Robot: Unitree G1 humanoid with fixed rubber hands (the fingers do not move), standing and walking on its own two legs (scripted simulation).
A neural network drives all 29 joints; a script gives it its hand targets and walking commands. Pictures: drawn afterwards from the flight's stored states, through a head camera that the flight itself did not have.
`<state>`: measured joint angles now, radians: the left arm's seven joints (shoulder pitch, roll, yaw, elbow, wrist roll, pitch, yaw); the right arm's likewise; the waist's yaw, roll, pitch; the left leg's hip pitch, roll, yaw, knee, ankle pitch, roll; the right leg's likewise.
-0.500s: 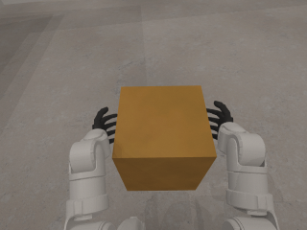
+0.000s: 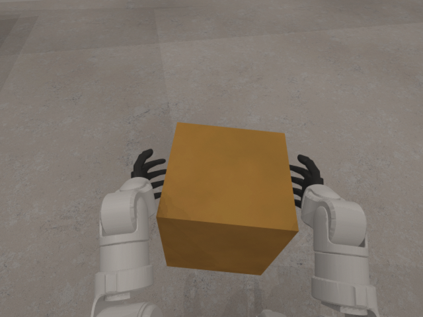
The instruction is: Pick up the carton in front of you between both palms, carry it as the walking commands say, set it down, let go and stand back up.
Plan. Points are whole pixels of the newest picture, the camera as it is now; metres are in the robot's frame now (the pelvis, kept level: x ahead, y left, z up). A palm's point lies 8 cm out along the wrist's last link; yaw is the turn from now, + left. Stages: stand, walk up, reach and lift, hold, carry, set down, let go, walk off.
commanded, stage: carry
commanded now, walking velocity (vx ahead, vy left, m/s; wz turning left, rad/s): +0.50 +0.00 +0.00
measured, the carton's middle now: (221, 204) +0.35 +0.00 -0.01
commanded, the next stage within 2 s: none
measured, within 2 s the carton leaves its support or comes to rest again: neither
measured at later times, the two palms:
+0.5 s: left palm (150, 106) +0.55 +0.15 +0.09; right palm (276, 97) +0.58 -0.14 +0.09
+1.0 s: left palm (152, 38) +0.92 +0.19 +0.07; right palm (244, 37) +0.91 -0.10 +0.07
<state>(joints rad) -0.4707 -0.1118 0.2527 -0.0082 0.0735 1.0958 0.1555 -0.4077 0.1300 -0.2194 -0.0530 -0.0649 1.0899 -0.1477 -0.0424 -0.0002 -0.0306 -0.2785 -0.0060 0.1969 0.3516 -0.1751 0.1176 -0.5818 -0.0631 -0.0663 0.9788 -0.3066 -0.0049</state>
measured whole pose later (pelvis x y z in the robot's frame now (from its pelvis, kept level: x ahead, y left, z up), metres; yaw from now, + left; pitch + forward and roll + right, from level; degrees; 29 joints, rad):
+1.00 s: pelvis +0.66 +0.04 +0.00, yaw +0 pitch +6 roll +0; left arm -0.07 -0.13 0.08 -0.44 0.09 1.18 0.14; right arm -0.08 0.13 -0.02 -0.42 -0.09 1.21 -0.14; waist -0.03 -0.03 -0.07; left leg -0.26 0.07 0.24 0.37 -0.20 0.02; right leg -0.51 -0.08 -0.09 1.05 -0.33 -0.01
